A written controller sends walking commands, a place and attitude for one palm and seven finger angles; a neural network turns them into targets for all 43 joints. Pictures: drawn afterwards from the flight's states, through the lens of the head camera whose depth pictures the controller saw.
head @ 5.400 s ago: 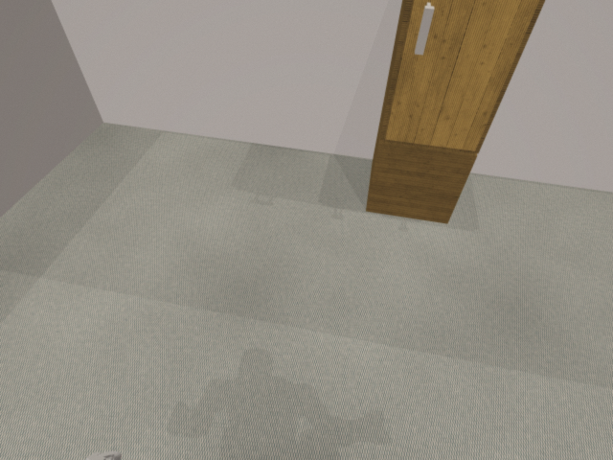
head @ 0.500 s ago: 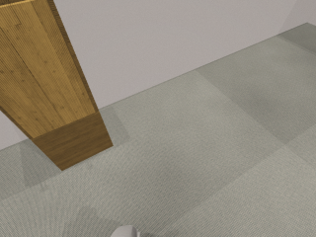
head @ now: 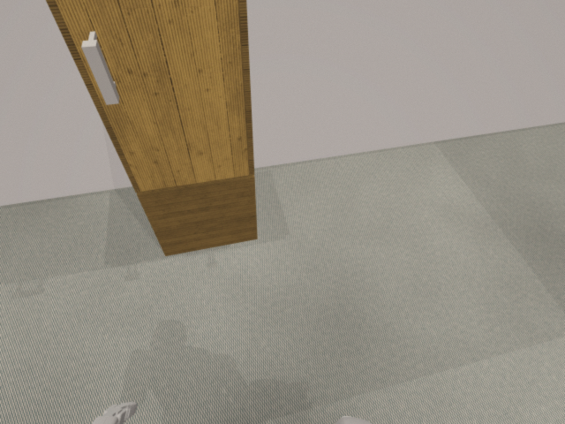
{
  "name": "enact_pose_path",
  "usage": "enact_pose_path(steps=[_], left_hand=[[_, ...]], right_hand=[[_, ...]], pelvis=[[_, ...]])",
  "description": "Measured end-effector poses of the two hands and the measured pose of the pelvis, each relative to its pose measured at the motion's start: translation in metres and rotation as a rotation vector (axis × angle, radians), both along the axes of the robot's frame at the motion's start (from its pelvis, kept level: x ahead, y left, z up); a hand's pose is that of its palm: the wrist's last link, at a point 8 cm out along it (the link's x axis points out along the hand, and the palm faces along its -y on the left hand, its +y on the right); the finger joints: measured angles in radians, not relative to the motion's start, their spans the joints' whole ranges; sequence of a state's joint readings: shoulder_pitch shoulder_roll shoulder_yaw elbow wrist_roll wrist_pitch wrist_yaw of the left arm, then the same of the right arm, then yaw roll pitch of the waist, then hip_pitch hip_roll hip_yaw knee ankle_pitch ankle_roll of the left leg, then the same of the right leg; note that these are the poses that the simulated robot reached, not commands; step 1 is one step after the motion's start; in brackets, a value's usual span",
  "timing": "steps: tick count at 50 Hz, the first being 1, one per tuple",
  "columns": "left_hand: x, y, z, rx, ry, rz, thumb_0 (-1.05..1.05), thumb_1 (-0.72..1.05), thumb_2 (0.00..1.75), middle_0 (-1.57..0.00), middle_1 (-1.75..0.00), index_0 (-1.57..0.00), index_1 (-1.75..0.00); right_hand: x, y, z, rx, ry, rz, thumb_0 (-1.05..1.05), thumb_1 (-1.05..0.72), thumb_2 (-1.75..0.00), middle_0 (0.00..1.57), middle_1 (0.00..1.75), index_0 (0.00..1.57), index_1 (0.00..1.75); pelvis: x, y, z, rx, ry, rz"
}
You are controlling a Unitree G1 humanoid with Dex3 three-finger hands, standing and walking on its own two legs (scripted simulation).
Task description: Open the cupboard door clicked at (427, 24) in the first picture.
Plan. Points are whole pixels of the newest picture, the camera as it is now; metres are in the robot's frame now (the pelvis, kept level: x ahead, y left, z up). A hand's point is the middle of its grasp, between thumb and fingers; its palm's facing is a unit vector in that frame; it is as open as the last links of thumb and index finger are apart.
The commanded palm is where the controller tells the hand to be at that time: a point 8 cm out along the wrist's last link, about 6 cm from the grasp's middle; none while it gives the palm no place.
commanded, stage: turn to face it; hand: left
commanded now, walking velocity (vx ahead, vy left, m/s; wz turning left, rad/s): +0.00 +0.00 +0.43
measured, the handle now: (102, 68) +0.75 +0.42 +0.07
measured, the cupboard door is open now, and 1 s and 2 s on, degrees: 0 0 0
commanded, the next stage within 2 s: take the last steps up to it in 0.30 s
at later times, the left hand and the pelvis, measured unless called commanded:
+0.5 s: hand out of the picture -0.04 +0.21 -0.19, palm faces +0.27 -0.94 -0.22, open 7.4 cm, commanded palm none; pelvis -0.01 +0.01 -0.01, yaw +13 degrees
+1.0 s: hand (149, 421) +0.15 +0.22 -0.17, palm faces +0.20 -0.96 -0.17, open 7.4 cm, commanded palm none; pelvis +0.10 +0.03 -0.01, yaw +14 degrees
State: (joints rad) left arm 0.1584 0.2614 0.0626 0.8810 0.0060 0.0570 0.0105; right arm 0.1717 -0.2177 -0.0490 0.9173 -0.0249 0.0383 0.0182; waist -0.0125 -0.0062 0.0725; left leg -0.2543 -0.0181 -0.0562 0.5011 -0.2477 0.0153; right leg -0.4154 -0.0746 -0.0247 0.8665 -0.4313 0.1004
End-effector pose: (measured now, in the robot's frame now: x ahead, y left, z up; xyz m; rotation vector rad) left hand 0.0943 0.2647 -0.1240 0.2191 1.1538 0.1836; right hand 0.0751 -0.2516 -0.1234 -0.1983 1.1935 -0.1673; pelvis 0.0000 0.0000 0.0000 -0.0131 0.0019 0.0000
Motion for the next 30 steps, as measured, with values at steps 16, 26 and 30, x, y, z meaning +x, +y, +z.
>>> enact_pose_path(steps=[16, 26, 30], left_hand=[[-0.061, -0.044, 0.008, -0.008, 0.004, 0.141, 0.01, 0.90, 0.90, -0.21, -0.30, -0.20, -0.30], [-0.157, -0.006, -0.034, -0.081, 0.190, 0.303, 0.01, 0.90, 0.90, -0.21, -0.30, -0.20, -0.30], [-0.169, 0.007, -0.030, -0.101, 0.248, 0.309, 0.01, 0.91, 0.90, -0.20, -0.30, -0.20, -0.30]], right_hand=[[0.010, -0.021, -0.019, 0.034, 0.098, 0.115, 0.01, -0.91, -0.90, 0.20, 0.30, 0.20, 0.29], [0.049, 0.041, -0.007, -0.020, 0.014, 0.264, 0.01, -0.91, -0.90, 0.19, 0.30, 0.20, 0.29], [0.044, 0.063, 0.005, -0.017, -0.010, 0.269, 0.01, -0.91, -0.90, 0.20, 0.30, 0.20, 0.29]], pelvis=[[-0.002, -0.023, 0.001, 0.040, -0.009, 0.174], [-0.010, 0.015, -0.012, 0.012, -0.011, 0.227], [-0.005, 0.027, -0.002, -0.003, -0.018, 0.229]])
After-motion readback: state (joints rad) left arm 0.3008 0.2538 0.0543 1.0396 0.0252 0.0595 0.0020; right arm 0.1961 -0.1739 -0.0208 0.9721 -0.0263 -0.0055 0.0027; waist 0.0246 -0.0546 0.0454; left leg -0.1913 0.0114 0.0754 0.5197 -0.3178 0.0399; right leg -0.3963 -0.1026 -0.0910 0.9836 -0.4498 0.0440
